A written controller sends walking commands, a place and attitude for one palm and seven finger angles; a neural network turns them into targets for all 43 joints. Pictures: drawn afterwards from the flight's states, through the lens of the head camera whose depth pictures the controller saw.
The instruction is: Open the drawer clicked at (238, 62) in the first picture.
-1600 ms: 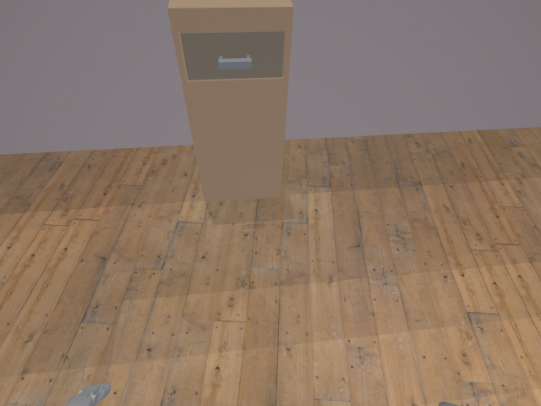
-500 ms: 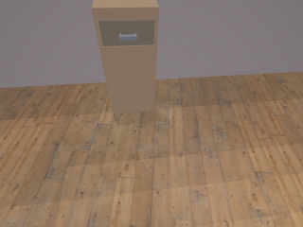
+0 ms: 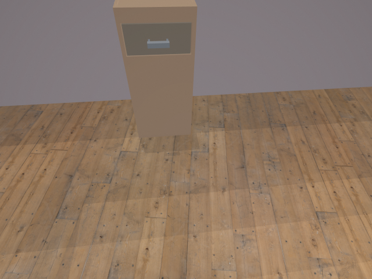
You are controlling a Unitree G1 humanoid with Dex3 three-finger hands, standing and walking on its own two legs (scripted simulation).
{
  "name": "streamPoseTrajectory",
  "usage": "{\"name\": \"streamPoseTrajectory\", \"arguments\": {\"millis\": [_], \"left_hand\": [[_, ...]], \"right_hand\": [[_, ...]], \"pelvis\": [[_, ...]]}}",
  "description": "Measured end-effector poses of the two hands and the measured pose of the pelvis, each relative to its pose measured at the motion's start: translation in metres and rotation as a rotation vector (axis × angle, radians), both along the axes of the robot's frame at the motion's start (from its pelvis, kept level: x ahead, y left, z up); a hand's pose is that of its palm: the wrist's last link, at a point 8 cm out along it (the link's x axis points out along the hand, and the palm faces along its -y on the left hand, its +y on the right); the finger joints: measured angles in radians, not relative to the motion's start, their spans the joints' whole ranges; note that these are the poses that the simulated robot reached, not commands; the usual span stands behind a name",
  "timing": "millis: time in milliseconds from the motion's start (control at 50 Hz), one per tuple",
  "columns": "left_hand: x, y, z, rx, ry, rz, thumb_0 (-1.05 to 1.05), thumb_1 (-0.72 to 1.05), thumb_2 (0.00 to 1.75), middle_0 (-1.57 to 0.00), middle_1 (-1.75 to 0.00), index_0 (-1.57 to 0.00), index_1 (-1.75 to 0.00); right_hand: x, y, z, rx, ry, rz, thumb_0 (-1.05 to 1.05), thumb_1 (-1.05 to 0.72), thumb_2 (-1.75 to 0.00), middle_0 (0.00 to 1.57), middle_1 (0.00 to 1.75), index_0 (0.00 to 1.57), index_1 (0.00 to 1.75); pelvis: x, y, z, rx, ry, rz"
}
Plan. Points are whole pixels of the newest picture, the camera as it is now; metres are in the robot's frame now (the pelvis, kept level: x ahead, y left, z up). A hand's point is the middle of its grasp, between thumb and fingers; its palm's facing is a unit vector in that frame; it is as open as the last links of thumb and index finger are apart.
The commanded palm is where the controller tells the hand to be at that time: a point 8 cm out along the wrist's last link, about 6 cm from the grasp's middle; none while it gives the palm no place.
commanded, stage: walk to a spot facing it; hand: left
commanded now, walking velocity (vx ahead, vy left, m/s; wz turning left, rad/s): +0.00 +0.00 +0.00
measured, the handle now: (158, 42) +1.17 +0.21 -0.05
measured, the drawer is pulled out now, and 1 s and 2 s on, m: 0.00 0.00 0.00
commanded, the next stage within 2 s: turn to face it in 1.20 s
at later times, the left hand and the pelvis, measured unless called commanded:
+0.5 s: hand out of the picture +0.08 +0.15 -0.18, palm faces -0.07 -0.98 -0.21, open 7.3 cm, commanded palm none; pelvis +0.09 -0.03 -0.02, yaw -9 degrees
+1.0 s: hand (139, 198) +0.38 +0.18 -0.19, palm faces -0.28 -0.94 -0.18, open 7.3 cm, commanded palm none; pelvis +0.31 +0.00 -0.01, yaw -23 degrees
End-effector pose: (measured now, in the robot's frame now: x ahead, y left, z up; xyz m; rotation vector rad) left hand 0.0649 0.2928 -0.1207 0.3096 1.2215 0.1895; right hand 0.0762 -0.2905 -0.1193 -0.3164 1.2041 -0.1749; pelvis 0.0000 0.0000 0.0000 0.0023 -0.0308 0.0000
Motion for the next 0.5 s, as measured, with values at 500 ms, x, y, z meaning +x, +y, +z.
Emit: {"name": "streamPoseTrajectory", "arguments": {"millis": [500], "left_hand": [[0.019, -0.091, -0.030, -0.121, 0.158, -0.003, 0.00, 0.91, 0.89, -0.20, -0.29, -0.21, -0.30]], "right_hand": [[-0.033, 0.014, -0.042, 0.137, 0.201, -0.226, 0.00, -0.90, -0.90, 0.20, 0.30, 0.20, 0.30]], "pelvis": [[0.090, -0.035, -0.017, 0.003, 0.022, -0.158]]}}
